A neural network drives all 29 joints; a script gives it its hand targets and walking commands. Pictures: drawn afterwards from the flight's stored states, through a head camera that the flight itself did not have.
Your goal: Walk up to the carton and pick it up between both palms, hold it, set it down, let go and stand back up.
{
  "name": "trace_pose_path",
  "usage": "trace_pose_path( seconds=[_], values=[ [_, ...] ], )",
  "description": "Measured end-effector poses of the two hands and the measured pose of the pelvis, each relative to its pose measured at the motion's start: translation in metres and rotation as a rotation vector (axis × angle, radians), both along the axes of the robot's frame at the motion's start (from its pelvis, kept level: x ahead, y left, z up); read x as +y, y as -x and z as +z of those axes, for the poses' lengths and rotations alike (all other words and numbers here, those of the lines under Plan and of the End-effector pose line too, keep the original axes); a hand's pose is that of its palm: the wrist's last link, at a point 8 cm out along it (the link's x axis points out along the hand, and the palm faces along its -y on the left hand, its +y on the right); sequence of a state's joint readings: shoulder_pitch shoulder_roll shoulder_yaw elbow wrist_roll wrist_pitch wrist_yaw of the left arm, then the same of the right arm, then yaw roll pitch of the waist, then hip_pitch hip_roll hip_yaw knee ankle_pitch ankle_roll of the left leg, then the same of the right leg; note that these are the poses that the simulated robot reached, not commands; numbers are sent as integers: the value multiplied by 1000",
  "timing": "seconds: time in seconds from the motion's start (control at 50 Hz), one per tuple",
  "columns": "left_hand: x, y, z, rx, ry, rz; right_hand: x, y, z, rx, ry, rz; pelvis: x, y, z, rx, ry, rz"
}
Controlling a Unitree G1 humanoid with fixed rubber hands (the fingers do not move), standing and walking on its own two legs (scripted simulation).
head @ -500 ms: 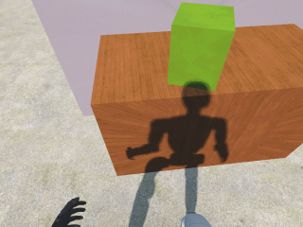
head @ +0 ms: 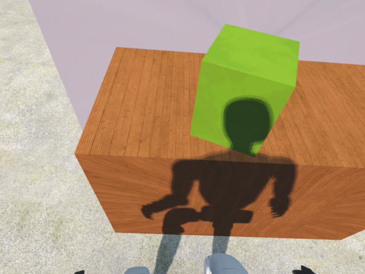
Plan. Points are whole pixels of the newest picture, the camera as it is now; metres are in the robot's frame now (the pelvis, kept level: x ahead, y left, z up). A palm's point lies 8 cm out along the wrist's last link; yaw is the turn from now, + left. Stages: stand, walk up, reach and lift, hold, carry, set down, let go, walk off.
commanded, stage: walk up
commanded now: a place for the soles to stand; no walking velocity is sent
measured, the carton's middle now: (240, 91) +0.56 -0.12 +0.08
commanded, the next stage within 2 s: none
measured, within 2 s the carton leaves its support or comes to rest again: neither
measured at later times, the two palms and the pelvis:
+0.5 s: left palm (136, 254) +0.18 +0.13 -0.12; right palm (340, 219) +0.27 -0.39 -0.08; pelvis +0.12 -0.14 -0.01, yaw +5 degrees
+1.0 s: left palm (146, 231) +0.22 +0.10 -0.08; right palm (340, 207) +0.30 -0.40 -0.07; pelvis +0.15 -0.17 +0.02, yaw +8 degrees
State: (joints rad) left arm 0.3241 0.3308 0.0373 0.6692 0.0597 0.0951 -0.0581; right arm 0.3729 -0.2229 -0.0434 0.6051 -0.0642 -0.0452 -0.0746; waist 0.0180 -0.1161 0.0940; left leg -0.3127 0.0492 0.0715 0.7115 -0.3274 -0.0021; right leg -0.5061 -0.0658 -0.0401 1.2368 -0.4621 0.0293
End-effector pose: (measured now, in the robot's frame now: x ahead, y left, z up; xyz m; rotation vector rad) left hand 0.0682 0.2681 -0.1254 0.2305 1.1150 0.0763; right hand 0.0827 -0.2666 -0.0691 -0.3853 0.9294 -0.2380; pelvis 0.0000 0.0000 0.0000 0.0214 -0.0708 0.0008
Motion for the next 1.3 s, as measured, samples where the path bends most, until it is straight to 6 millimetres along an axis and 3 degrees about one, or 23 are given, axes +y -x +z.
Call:
trace_pose_path(
  seconds=[0.12, 0.18, 0.24, 0.34, 0.46, 0.56, 0.7, 0.76, 0.92, 1.12, 1.3],
  values=[
    [-53, -92, 26, -133, 21, -74, -54, 6, -8, 98, -11, -58, -39, -34, 5, 18, 1, -2],
    [-82, -131, 32, -200, 2, -99, -87, -6, -23, 121, -22, -74, -67, -54, -4, 21, -1, 1],
    [-105, -150, 29, -246, -22, -76, -114, -28, -40, 140, -37, -70, -94, -72, -15, 11, 16, 14],
    [-125, -138, 27, -209, -38, 36, -131, -96, -35, 80, -56, -1, -121, -96, -11, 2, 11, 39],
    [-139, -111, 15, -100, -48, 126, -127, -174, -12, -37, -85, 117, -140, -118, -4, 11, 22, 70],
    [-152, -115, 6, -65, -15, 141, -117, -207, -7, -79, -117, 172, -149, -130, -4, 15, 11, 95],
    [-169, -137, 27, -106, -10, 129, -115, -241, 7, -109, -169, 205, -161, -145, 11, 42, 27, 109],
    [-169, -145, 37, -132, -28, 116, -117, -247, 8, -110, -176, 222, -164, -147, 14, 44, 27, 116],
    [-165, -154, 48, -164, -53, 118, -129, -231, -1, -43, -171, 199, -168, -146, 16, 38, 30, 134],
    [-161, -144, 42, -151, -45, 149, -134, -213, -7, 17, -152, 188, -166, -147, 15, 39, 33, 165],
    [-154, -133, 36, -121, -43, 180, -127, -224, -5, 11, -140, 214, -161, -150, 13, 48, 38, 188]
  ],
)
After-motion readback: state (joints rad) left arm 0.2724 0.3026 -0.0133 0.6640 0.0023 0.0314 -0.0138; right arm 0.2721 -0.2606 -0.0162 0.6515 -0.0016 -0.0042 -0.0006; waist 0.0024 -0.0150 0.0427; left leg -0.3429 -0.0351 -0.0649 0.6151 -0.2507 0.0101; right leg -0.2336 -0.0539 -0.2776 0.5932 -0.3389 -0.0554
